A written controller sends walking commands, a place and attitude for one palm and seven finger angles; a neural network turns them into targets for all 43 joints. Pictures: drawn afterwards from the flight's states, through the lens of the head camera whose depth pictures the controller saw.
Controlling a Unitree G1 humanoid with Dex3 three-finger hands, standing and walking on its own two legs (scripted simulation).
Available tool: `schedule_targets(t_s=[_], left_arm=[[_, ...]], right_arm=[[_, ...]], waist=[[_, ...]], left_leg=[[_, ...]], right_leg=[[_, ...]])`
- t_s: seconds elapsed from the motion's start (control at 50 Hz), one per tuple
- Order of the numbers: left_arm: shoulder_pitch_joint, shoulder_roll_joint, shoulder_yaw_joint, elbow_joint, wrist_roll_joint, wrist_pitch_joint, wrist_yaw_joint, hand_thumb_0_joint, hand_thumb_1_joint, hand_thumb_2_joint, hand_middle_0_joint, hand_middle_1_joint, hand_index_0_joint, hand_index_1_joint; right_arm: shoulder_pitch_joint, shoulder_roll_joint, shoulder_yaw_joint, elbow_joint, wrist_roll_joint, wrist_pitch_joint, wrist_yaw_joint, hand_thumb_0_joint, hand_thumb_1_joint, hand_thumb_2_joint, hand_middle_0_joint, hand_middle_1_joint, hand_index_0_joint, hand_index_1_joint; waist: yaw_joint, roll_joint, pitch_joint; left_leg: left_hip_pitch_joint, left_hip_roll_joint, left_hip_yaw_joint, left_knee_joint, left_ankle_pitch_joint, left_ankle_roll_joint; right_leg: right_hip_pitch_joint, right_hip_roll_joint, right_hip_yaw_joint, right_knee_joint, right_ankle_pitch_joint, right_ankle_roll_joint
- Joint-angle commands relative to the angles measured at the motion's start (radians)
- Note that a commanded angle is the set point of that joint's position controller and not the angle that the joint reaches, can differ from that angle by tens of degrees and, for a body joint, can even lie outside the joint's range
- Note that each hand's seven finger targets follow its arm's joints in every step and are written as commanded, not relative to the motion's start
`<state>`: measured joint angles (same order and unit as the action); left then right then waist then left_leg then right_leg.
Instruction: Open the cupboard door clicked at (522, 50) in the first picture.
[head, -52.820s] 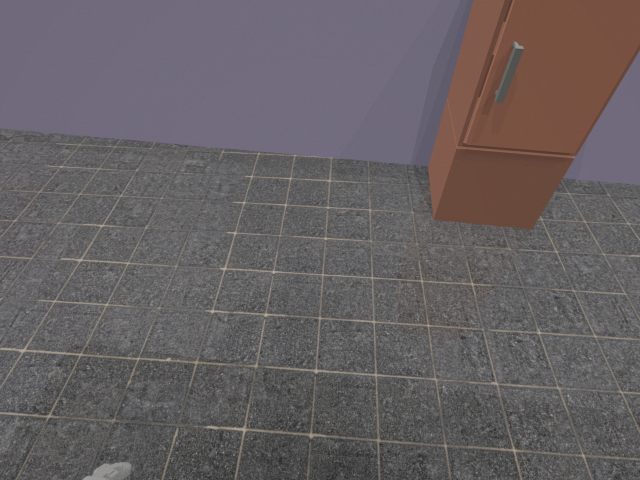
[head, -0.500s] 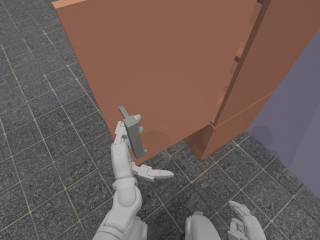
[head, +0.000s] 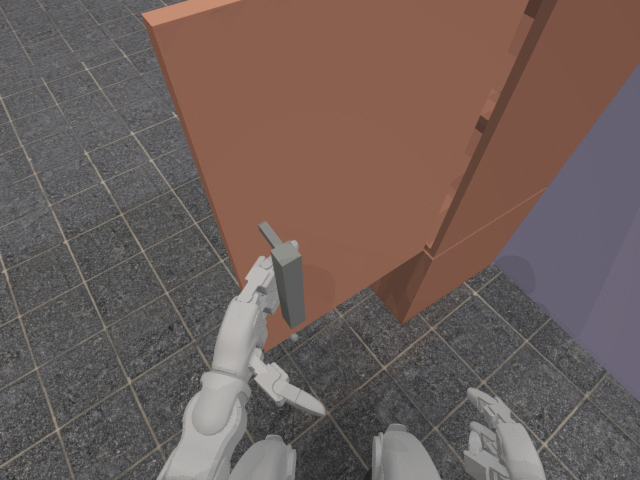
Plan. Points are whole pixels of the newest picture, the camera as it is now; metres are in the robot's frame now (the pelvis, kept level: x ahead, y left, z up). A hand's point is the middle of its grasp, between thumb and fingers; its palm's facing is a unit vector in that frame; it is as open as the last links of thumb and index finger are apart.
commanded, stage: slide the hand sideways off the handle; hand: left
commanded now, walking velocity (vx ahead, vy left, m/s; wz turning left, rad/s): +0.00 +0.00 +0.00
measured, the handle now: (281, 278) +0.35 +0.07 +0.04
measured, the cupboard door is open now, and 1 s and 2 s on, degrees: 91 91 91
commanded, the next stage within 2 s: draw the hand back to the body in 0.78 s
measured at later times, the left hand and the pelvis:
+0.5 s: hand (242, 373) +0.24 +0.10 +0.03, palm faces -0.15 -0.99 -0.03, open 16.1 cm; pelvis +0.01 -0.01 -0.01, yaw +0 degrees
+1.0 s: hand (202, 391) +0.21 +0.14 +0.04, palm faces -0.15 -0.99 -0.05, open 16.3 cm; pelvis +0.00 -0.01 -0.02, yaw +0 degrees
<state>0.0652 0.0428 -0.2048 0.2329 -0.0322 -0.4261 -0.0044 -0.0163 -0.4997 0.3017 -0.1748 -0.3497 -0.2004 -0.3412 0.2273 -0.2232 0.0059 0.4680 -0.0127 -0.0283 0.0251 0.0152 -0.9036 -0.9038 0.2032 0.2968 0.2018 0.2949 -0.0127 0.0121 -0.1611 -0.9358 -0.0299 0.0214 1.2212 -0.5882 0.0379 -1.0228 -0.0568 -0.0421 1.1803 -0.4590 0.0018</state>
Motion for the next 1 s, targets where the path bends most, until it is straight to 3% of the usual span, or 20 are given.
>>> schedule_targets(t_s=[0.0, 0.06, 0.08, 0.16, 0.22, 0.36, 0.52, 0.6, 0.72, 0.74, 0.82, 0.86, 0.9, 0.98], left_arm=[[-0.048, 0.070, 0.079, -0.271, 0.015, -0.099, 0.017, 0.000, -0.500, 0.300, -0.150, -0.300, -0.150, -0.300], [0.025, 0.086, 0.091, -0.343, -0.005, -0.082, -0.010, 0.000, -0.500, 0.300, -0.150, -0.300, -0.150, -0.300], [0.037, 0.068, 0.070, -0.360, -0.014, -0.072, -0.021, 0.000, -0.500, 0.300, -0.150, -0.300, -0.150, -0.300], [0.043, 0.101, 0.106, -0.407, -0.050, -0.054, -0.051, 0.000, -0.500, 0.300, -0.150, -0.300, -0.150, -0.300], [0.082, 0.105, 0.110, -0.421, -0.066, -0.057, -0.077, 0.000, -0.500, 0.300, -0.150, -0.300, -0.150, -0.300], [0.218, 0.175, 0.192, -0.469, -0.102, -0.057, -0.129, 0.000, -0.500, 0.300, -0.150, -0.300, -0.150, -0.300], [0.306, 0.199, 0.232, -0.513, -0.138, -0.052, -0.180, 0.000, -0.500, 0.300, -0.150, -0.300, -0.150, -0.300], [0.281, 0.234, 0.262, -0.516, -0.161, -0.061, -0.221, 0.000, -0.500, 0.300, -0.150, -0.300, -0.150, -0.300], [0.341, 0.272, 0.317, -0.539, -0.203, -0.053, -0.273, 0.000, -0.500, 0.300, -0.150, -0.300, -0.150, -0.300], [0.346, 0.252, 0.297, -0.544, -0.206, -0.049, -0.279, 0.000, -0.500, 0.300, -0.150, -0.300, -0.150, -0.300], [0.345, 0.244, 0.285, -0.557, -0.213, -0.033, -0.276, 0.000, -0.500, 0.300, -0.150, -0.300, -0.150, -0.300], [0.346, 0.250, 0.289, -0.537, -0.206, -0.022, -0.266, 0.000, -0.500, 0.300, -0.150, -0.300, -0.150, -0.300], [0.320, 0.315, 0.345, -0.622, -0.203, -0.016, -0.251, 0.000, -0.500, 0.300, -0.150, -0.300, -0.150, -0.300], [0.398, 0.336, 0.373, -0.729, -0.207, 0.021, -0.232, 0.000, -0.500, 0.300, -0.150, -0.300, -0.150, -0.300]], right_arm=[[-0.052, -0.111, -0.050, -0.163, -0.004, -0.036, 0.000, 0.000, -0.900, -0.900, 0.200, 0.300, 0.200, 0.300], [-0.050, -0.111, -0.051, -0.180, 0.002, -0.025, -0.003, 0.000, -0.900, -0.900, 0.200, 0.300, 0.200, 0.300], [-0.051, -0.107, -0.048, -0.185, 0.004, -0.023, -0.004, 0.000, -0.900, -0.900, 0.200, 0.300, 0.200, 0.300], [-0.050, -0.111, -0.046, -0.183, 0.011, -0.028, -0.026, 0.000, -0.900, -0.900, 0.200, 0.300, 0.200, 0.300], [-0.047, -0.111, -0.044, -0.180, 0.013, -0.040, -0.036, 0.000, -0.900, -0.900, 0.200, 0.300, 0.200, 0.300], [-0.044, -0.113, -0.047, -0.192, 0.015, -0.059, -0.045, 0.000, -0.900, -0.900, 0.200, 0.300, 0.200, 0.300], [-0.039, -0.112, -0.050, -0.205, 0.022, -0.071, -0.055, 0.000, -0.900, -0.900, 0.200, 0.300, 0.200, 0.300], [-0.038, -0.122, -0.052, -0.198, 0.024, -0.086, -0.068, 0.000, -0.900, -0.900, 0.200, 0.300, 0.200, 0.300], [-0.044, -0.126, -0.056, -0.199, 0.032, -0.104, -0.078, 0.000, -0.900, -0.900, 0.200, 0.300, 0.200, 0.300], [-0.043, -0.126, -0.055, -0.203, 0.033, -0.107, -0.078, 0.000, -0.900, -0.900, 0.200, 0.300, 0.200, 0.300], [-0.042, -0.127, -0.054, -0.201, 0.032, -0.117, -0.078, 0.000, -0.900, -0.900, 0.200, 0.300, 0.200, 0.300], [-0.043, -0.130, -0.055, -0.205, 0.032, -0.116, -0.080, 0.000, -0.900, -0.900, 0.200, 0.300, 0.200, 0.300], [-0.039, -0.132, -0.055, -0.217, 0.034, -0.113, -0.083, 0.000, -0.900, -0.900, 0.200, 0.300, 0.200, 0.300], [-0.026, -0.121, -0.051, -0.241, 0.045, -0.102, -0.089, 0.000, -0.900, -0.900, 0.200, 0.300, 0.200, 0.300]], waist=[[0.026, -0.034, -0.278], [0.029, -0.016, -0.318], [0.019, -0.014, -0.297], [-0.007, -0.071, -0.270], [-0.013, -0.058, -0.256], [0.016, -0.034, -0.294], [-0.001, -0.035, -0.253], [-0.014, -0.037, -0.239], [0.002, 0.001, -0.261], [-0.003, 0.000, -0.253], [-0.005, 0.005, -0.251], [-0.008, -0.024, -0.223], [0.009, 0.006, -0.262], [0.028, 0.052, -0.299]], left_leg=[[0.051, -0.004, -0.058, -0.183, 0.228, -0.036], [0.075, -0.002, -0.058, -0.177, 0.286, -0.036], [0.073, -0.001, -0.055, -0.177, 0.282, -0.035], [0.043, 0.000, -0.066, -0.163, 0.250, -0.026], [0.039, -0.001, -0.065, -0.152, 0.234, -0.029], [0.015, -0.006, -0.059, -0.132, 0.269, -0.030], [-0.024, -0.006, -0.047, -0.103, 0.225, -0.029], [-0.044, -0.003, -0.049, -0.083, 0.197, -0.026], [-0.040, -0.003, -0.050, -0.083, 0.199, -0.029], [-0.034, -0.003, -0.051, -0.086, 0.201, -0.028], [-0.032, -0.002, -0.059, -0.089, 0.199, -0.030], [-0.049, 0.000, -0.064, -0.094, 0.179, -0.028], [-0.020, 0.000, -0.059, -0.115, 0.168, -0.028], [0.090, -0.001, -0.064, -0.188, 0.252, -0.031]], right_leg=[[0.263, 0.035, 0.004, -0.105, 0.129, -0.054], [0.287, 0.041, 0.004, -0.097, 0.187, -0.055], [0.286, 0.041, 0.003, -0.103, 0.193, -0.050], [0.289, 0.046, 0.002, -0.115, 0.175, -0.043], [0.263, 0.045, 0.000, -0.112, 0.162, -0.039], [0.301, 0.047, 0.012, -0.094, 0.198, -0.042], [0.289, 0.046, 0.029, -0.111, 0.159, -0.032], [0.264, 0.047, 0.041, -0.118, 0.111, -0.031], [0.258, 0.050, 0.040, -0.111, 0.087, -0.033], [0.248, 0.051, 0.032, -0.110, 0.089, -0.032], [0.230, 0.053, 0.020, -0.101, 0.076, -0.032], [0.216, 0.057, 0.016, -0.107, 0.041, -0.033], [0.253, 0.052, 0.027, -0.128, 0.016, -0.032], [0.327, 0.062, -0.005, -0.147, 0.116, -0.035]])
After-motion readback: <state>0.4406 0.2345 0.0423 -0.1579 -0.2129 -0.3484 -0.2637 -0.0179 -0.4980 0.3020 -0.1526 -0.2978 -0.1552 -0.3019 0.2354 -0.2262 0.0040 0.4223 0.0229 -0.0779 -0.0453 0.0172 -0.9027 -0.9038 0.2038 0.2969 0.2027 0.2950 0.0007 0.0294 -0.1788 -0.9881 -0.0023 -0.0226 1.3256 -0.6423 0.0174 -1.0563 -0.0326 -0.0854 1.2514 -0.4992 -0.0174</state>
